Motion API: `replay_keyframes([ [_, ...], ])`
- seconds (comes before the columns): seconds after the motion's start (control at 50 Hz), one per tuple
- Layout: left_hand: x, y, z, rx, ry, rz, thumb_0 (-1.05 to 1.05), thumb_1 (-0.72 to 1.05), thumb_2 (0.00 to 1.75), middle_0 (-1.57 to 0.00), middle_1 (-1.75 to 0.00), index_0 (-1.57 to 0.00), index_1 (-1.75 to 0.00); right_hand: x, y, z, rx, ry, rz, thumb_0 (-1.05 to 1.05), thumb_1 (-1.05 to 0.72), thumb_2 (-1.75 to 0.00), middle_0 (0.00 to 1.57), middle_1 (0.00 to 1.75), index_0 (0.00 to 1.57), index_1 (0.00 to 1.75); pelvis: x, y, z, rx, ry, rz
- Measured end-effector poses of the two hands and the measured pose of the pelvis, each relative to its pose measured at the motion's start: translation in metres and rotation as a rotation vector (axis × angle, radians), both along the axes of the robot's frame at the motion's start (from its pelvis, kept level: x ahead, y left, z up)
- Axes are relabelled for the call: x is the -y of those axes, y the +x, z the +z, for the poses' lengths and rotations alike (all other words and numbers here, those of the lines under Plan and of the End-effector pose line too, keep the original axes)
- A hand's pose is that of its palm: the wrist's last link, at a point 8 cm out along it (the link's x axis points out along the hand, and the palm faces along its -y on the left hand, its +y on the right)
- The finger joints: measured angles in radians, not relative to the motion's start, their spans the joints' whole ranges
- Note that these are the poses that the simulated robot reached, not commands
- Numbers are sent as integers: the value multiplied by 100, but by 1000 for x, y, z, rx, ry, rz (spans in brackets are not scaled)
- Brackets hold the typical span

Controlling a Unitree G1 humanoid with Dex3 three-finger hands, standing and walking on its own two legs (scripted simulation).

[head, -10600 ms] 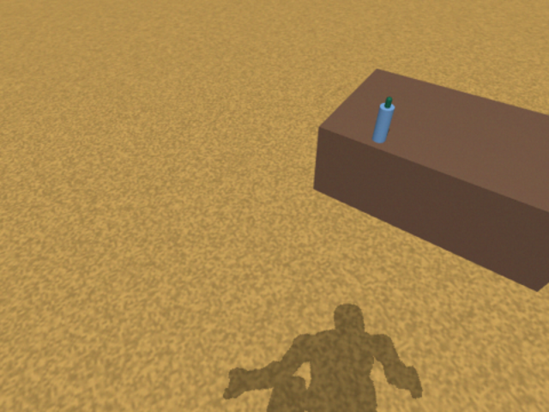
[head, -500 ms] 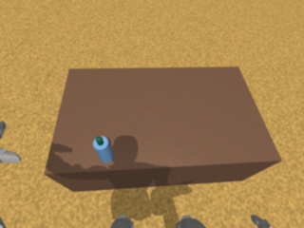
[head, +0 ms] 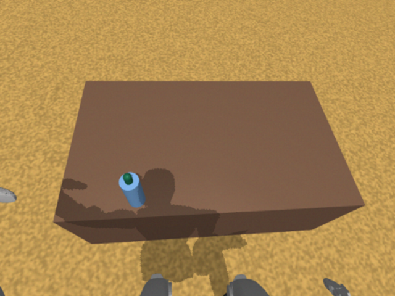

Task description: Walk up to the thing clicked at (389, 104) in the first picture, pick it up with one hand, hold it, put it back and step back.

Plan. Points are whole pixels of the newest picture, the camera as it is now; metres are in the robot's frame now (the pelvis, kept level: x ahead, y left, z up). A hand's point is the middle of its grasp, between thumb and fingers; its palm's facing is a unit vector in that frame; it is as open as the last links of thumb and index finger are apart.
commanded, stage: go down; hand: left
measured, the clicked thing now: (132, 188) +0.42 +0.19 -0.23
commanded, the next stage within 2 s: none
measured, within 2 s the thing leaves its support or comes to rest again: neither
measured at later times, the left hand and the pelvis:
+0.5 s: hand out of the picture +0.37 +0.39 +0.03, palm faces +0.18 -0.98 -0.07, open 17.1 cm; pelvis -0.01 +0.00 -0.01, yaw +0 degrees
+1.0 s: hand out of the picture +0.36 +0.39 +0.02, palm faces +0.18 -0.98 -0.05, open 17.0 cm; pelvis -0.01 +0.00 -0.02, yaw +0 degrees
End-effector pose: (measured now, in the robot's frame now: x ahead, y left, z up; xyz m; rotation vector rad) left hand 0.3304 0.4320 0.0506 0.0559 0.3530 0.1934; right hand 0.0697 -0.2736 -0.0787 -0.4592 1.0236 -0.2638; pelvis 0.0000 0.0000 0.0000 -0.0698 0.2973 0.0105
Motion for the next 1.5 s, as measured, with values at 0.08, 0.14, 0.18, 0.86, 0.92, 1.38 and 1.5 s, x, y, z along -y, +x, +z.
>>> replay_keyframes([
  [0.08,-2,2,0,10,2,1,-1,-45,6,-7,-3,-5,-4,-1,-1,-2,-8,1,2,1,-89,-90,21,30,20,30,0,-1,-2,-6,-1,0],
  [0.14,-4,3,-1,18,1,1,-1,-44,6,-7,-3,-5,-4,-2,-2,-3,-15,0,4,1,-89,-90,21,30,20,30,-1,-2,-3,-9,-2,0],
  [0.18,-5,4,-2,23,-1,0,-1,-44,6,-7,-3,-5,-4,-2,-3,-3,-17,-1,6,1,-89,-90,21,30,20,30,-1,-2,-3,-12,-3,0],
  [0.86,-10,4,-18,91,-13,-4,-1,-42,7,-6,-4,-4,-5,-7,-5,-16,-49,-10,24,1,-89,-90,21,30,21,30,-3,-7,-15,-52,-12,0],
  [0.92,-11,2,-20,96,-16,-4,-1,-42,7,-6,-4,-4,-5,-6,-3,-17,-49,-10,28,1,-89,-90,21,30,21,30,-3,-8,-16,-53,-13,1],
  [1.38,-11,0,-28,144,-22,-10,-1,-41,6,-6,-3,-4,-4,-5,1,-26,-57,-14,44,1,-90,-90,21,30,21,30,-1,-11,-24,-75,-15,5],
  [1.5,-10,1,-27,168,-26,-17,-1,-40,6,-6,-3,-4,-4,-6,0,-27,-58,-16,47,1,-90,-90,21,30,21,30,-2,-12,-25,-75,-16,7],
])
